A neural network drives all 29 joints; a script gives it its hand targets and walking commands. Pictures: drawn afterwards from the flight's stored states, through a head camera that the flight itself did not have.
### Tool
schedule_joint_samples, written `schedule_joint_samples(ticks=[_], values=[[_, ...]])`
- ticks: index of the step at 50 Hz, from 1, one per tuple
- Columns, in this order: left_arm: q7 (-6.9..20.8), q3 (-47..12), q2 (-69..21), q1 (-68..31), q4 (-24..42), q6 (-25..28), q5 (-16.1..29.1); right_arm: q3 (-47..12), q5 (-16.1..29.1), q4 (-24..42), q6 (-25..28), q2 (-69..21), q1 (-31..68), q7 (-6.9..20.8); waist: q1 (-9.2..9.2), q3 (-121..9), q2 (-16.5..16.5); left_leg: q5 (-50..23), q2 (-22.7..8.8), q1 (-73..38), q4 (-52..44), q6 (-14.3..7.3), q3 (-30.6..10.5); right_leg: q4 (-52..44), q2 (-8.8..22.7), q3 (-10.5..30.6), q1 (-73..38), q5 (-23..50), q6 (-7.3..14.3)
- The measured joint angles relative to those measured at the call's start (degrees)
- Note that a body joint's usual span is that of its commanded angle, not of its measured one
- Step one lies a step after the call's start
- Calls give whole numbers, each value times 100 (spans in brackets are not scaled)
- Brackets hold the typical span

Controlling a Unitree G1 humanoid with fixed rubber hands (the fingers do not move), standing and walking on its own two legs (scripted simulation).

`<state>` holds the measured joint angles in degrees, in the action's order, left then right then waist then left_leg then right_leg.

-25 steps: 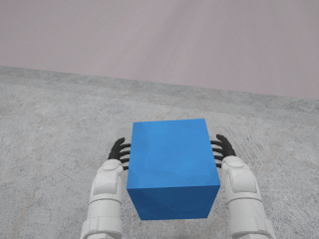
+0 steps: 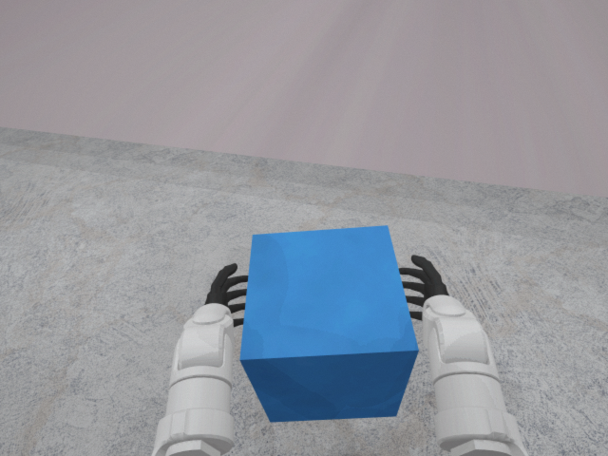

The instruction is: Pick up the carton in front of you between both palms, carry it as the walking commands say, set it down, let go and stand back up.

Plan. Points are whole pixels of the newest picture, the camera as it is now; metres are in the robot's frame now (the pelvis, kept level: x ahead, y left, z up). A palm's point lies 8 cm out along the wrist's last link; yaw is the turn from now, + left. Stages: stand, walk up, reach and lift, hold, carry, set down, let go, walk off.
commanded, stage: set down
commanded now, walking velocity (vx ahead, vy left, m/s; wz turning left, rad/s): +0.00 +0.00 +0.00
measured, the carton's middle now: (326, 328) +0.32 +0.00 -0.05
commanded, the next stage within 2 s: none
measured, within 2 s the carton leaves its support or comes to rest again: neither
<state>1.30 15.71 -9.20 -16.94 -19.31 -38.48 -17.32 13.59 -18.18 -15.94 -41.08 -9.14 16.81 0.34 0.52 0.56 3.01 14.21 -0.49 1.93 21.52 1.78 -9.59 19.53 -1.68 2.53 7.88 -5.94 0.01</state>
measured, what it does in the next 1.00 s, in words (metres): lowers itself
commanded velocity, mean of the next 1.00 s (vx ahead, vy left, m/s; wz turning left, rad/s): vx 0.00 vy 0.00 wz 0.00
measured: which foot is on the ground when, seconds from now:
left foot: down 0.00-1.00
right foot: down 0.00-1.00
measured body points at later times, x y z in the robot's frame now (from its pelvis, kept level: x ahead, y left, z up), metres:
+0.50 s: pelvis +0.00 +0.03 -0.03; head +0.14 -0.01 +0.39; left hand +0.37 +0.13 -0.08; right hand +0.36 -0.17 -0.09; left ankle -0.01 +0.16 -0.74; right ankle +0.06 -0.12 -0.74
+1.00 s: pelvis -0.06 +0.01 -0.16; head +0.20 -0.02 +0.21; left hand +0.43 +0.12 -0.24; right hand +0.40 -0.18 -0.24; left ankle -0.01 +0.16 -0.74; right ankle +0.06 -0.12 -0.74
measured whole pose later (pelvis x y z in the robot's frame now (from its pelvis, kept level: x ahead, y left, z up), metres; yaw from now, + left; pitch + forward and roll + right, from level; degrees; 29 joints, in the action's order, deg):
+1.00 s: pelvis -0.06 +0.01 -0.16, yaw +3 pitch +42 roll +3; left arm -2.3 27.7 -5.0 -53.1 -36.4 -17.8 -15.4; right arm 31.6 -20.4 -29.2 -19.8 -5.7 50.6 0.5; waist 3.4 -8.5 4.0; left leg 26.8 6.8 88.5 73.4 4.1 -7.2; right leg 70.0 -2.3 7.2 94.4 -17.3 -3.2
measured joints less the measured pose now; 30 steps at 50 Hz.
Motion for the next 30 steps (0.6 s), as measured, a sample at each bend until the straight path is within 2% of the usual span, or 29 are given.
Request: schedule_joint_samples(ticks=[6, 10, 16, 21, 25, 30], values=[[-62, 30, -20, -77, -48, 15, -17, 136, -77, -125, 84, -30, 115, 64, 6, 43, -46, 34, 74, 33, 68, -1, 75, 23, 58, 91, 25, -22, -78], [-148, 335, -129, -425, -426, 214, -194, 524, -325, -521, 327, -99, 470, 168, 40, 94, -55, 139, 145, 241, 293, -52, 143, 236, 94, 168, 242, -121, -124], [-296, 934, -398, -1118, -1028, 760, -529, 1191, -702, -1293, 951, 45, 1221, 340, 105, 188, -20, 338, 275, 1032, 826, -109, 241, 795, 142, 293, 1066, -326, -192], [-391, 1180, -507, -1437, -1194, 1453, -682, 1411, -750, -1505, 1612, 150, 1566, 417, 178, 285, -1, 437, 358, 2147, 1295, -120, 321, 1269, 153, 393, 2205, -406, -261], [-468, 1061, -453, -1490, -1160, 2130, -481, 1333, -527, -1415, 2252, 213, 1604, 362, 194, 362, -10, 472, 402, 3241, 1675, -90, 353, 1634, 142, 438, 3302, -420, -275], [-595, 676, -194, -1546, -1111, 2756, 161, 1130, -63, -1198, 2831, 278, 1611, 191, 186, 171, -27, 527, 449, 4818, 2269, -16, 345, 2205, 95, 486, 4863, -434, -268]])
